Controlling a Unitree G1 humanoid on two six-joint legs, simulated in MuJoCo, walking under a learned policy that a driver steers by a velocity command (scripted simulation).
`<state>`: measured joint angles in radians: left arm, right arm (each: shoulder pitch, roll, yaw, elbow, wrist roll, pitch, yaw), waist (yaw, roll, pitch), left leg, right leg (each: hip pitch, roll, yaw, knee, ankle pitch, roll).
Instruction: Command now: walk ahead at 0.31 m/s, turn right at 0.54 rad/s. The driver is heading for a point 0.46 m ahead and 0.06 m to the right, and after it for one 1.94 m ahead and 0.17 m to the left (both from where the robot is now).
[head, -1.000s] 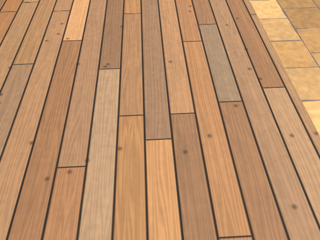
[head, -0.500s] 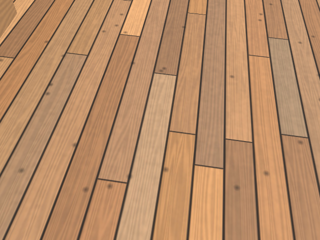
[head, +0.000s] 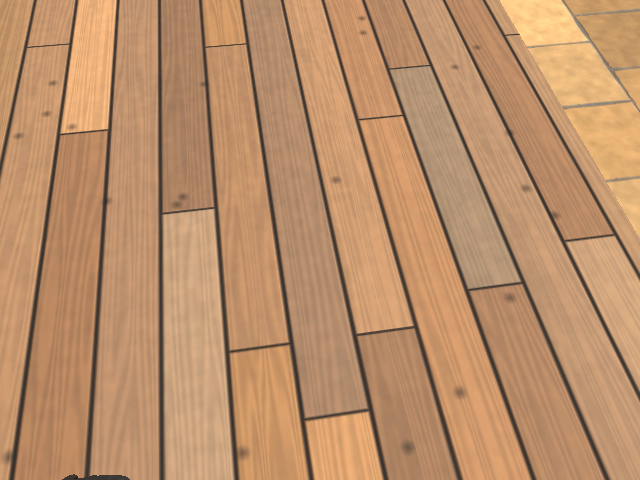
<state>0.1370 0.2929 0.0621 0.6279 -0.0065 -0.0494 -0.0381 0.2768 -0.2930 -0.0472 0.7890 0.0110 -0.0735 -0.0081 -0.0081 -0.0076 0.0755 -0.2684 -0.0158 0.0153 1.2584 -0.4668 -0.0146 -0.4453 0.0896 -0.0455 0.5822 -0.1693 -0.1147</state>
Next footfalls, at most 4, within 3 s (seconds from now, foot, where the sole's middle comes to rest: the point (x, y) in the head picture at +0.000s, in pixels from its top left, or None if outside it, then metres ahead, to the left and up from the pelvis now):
0.34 left None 0.30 0.13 -0.76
0.74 right None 0.15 -0.08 -0.76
1.20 left None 0.21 0.13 -0.76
1.68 right None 0.23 -0.11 -0.76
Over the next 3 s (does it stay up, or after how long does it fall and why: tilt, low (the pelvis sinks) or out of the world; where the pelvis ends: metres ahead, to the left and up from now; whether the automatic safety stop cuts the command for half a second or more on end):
stays up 0.71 0.07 0.02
